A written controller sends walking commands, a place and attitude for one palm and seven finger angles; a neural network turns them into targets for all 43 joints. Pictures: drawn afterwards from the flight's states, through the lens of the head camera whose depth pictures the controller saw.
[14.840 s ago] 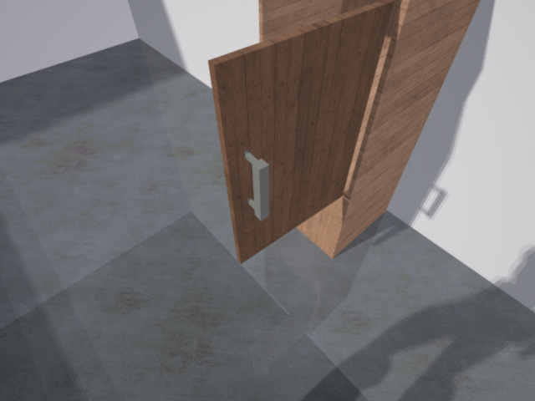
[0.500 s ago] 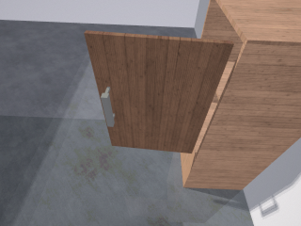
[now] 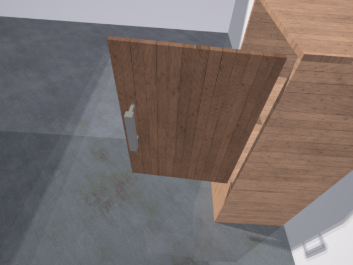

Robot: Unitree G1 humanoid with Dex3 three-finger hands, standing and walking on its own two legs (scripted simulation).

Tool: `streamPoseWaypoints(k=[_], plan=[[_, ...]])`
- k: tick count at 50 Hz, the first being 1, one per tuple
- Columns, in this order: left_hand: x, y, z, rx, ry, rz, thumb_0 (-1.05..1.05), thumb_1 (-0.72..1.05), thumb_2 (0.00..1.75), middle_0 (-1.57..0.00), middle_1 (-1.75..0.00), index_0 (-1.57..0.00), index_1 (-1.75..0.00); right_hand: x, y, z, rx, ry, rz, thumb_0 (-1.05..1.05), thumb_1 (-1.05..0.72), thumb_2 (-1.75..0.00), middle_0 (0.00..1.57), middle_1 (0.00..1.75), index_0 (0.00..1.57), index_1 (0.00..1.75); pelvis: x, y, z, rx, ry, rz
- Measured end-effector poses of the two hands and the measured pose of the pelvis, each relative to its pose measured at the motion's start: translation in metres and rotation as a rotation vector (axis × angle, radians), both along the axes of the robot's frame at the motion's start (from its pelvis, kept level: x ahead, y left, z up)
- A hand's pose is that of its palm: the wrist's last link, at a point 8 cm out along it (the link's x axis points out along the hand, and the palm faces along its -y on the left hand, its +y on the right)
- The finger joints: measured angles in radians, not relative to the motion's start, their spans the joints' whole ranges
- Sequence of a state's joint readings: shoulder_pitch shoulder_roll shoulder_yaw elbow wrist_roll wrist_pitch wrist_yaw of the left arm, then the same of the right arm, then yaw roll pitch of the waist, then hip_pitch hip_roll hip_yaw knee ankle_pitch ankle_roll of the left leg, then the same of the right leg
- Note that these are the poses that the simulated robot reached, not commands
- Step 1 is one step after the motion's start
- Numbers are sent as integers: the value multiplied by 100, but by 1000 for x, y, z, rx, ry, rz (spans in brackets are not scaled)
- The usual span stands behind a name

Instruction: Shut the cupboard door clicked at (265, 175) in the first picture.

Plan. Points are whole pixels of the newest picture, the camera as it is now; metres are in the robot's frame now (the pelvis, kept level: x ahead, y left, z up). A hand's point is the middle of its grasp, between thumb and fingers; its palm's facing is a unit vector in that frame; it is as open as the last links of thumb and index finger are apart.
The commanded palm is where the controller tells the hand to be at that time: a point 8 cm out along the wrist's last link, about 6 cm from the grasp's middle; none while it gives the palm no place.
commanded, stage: shuffle to correct the standing spot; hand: left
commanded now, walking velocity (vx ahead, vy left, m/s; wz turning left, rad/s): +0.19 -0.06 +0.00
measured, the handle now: (133, 128) +0.51 +0.17 -0.03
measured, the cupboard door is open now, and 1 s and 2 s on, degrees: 86 86 86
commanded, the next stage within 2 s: come to a stop and stand still in 0.10 s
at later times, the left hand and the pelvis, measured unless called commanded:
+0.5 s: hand out of the picture +0.03 +0.15 -0.19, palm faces +0.01 -0.99 -0.16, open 7.4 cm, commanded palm none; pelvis +0.04 -0.01 -0.01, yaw -1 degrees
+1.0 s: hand out of the picture +0.02 +0.19 -0.17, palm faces -0.04 -0.96 -0.26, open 7.4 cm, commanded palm none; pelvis +0.00 +0.00 -0.01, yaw -2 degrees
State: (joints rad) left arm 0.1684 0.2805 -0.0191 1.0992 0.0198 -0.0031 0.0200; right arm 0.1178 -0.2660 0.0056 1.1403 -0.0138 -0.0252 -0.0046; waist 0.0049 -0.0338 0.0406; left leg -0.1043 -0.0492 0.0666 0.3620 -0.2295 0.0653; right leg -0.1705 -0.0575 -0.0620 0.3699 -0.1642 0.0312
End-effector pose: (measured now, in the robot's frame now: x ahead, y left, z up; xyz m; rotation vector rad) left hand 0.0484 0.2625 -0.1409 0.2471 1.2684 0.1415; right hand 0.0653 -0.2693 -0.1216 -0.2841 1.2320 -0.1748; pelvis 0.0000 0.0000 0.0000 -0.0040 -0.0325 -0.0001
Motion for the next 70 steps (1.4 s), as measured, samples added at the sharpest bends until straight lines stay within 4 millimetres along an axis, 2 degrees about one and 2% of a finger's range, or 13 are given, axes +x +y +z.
streamPoseWaypoints(k=[7, 17, 21, 24, 33, 38, 44, 50, 56, 61, 70], plan=[[-2, -2, -4, -3, 27, 9, 0, 90, 90, -20, -30, -20, -30, 1, 11, -4, 16, 11, -7, 1, -90, -90, 20, 30, 20, 30, 10, 3, -1, 3, 1, -8], [-25, -45, -17, -79, 154, 49, 0, 90, 90, -20, -30, -20, -30, -29, 37, -27, 95, 152, -86, 1, -90, -90, 20, 30, 20, 30, 43, -6, -7, -5, 4, -18], [-28, -59, -16, -100, 174, 64, 0, 90, 90, -20, -30, -20, -30, -36, 43, -26, 102, 184, -120, 1, -90, -90, 20, 30, 20, 30, 45, -7, -5, -11, 12, -15], [-27, -63, -16, -105, 163, 72, 0, 90, 90, -20, -30, -20, -30, -38, 44, -25, 99, 184, -132, 1, -90, -90, 20, 30, 20, 30, 40, -7, -4, -12, 17, -13], [-22, -41, -22, -61, 97, 42, 1, 91, 90, -20, -30, -20, -30, -38, 42, -27, 85, 85, -117, 1, -91, -90, 20, 30, 20, 30, 15, 1, -13, -8, 20, -23], [-18, -28, -11, -33, 41, 31, 0, 91, 90, -20, -30, -20, -30, -36, 45, -31, 101, 19, -72, 1, -92, -90, 20, 30, 20, 30, 5, 6, -13, -2, 5, -23], [-22, -23, 2, -7, 33, 11, 0, 90, 90, -20, -30, -20, -30, -40, 43, -33, 132, 2, -55, 1, -93, -90, 20, 30, 20, 30, 1, 4, -9, 13, 8, -33], [-29, -30, 7, 3, 66, 9, 0, 90, 90, -20, -30, -20, -30, -49, 38, -36, 152, 41, -52, 1, -92, -90, 20, 30, 20, 30, 2, -3, -6, 21, 20, -35], [-30, -45, 6, -8, 99, 14, 0, 90, 90, -20, -30, -20, -30, -58, 31, -38, 158, 100, -61, 1, -91, -90, 20, 30, 20, 30, 7, -14, -5, 23, 24, -34], [-25, -61, 3, -26, 109, 15, 0, 90, 90, -20, -30, -20, -30, -62, 24, -38, 157, 139, -70, 1, -91, -90, 20, 30, 20, 30, 13, -23, -5, 23, 26, -32], [-12, -75, 1, -25, 108, 22, 1, 92, 90, -20, -30, -20, -30, -56, 14, -37, 159, 167, -78, 1, -90, -90, 20, 30, 20, 30, 23, -39, -4, 22, 28, -26]])
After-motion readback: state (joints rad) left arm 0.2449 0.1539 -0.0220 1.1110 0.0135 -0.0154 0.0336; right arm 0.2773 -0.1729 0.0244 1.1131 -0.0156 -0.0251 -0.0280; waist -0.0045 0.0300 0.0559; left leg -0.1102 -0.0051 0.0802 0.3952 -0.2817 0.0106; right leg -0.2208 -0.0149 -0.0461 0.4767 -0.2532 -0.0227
